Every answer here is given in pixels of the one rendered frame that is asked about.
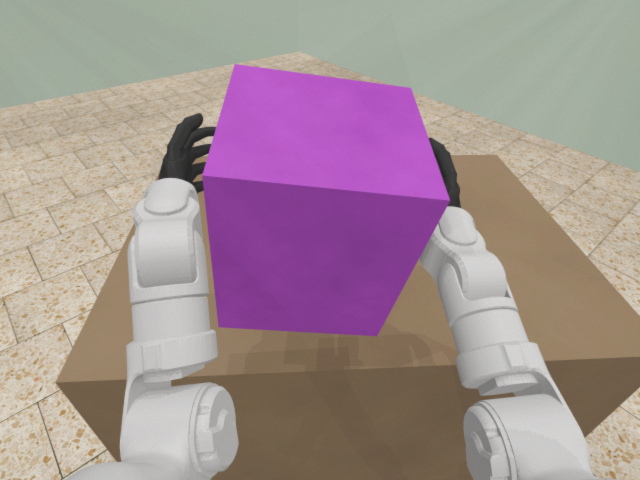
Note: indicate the left robot upper arm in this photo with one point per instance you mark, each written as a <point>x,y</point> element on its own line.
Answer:
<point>185,432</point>

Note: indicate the right robot forearm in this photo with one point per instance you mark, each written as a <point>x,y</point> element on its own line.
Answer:
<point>494,353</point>

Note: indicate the right robot upper arm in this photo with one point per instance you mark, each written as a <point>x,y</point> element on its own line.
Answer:
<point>530,437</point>

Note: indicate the left robot forearm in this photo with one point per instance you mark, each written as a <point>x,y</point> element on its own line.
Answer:
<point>168,284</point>

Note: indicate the carton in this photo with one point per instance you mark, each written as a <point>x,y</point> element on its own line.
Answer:
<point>321,194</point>

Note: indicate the robot left hand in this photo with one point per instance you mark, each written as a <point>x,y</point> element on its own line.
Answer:
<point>177,162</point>

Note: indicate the robot right hand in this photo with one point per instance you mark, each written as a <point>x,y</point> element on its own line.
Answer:
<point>447,171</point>

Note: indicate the pedestal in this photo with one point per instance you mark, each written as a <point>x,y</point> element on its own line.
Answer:
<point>319,406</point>

